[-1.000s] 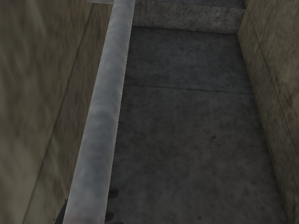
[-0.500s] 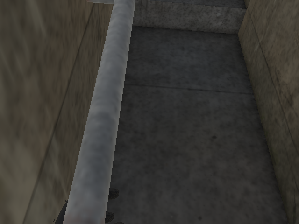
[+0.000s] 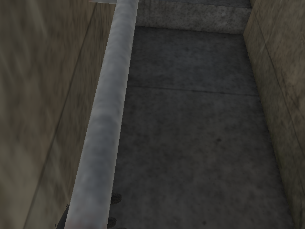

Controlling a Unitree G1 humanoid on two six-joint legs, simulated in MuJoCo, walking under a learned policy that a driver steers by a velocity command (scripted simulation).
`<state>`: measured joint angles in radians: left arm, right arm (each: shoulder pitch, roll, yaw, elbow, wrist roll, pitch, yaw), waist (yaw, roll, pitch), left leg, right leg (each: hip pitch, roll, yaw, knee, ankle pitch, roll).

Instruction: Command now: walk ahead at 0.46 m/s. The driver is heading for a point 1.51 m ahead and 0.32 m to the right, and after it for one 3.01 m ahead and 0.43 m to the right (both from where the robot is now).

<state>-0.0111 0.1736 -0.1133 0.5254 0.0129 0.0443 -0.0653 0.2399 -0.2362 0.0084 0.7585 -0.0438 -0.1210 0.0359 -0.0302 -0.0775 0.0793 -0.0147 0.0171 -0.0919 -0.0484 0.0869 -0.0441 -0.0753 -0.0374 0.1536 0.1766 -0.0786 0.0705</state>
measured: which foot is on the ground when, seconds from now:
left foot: down 0.00-1.00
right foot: down 0.00-1.00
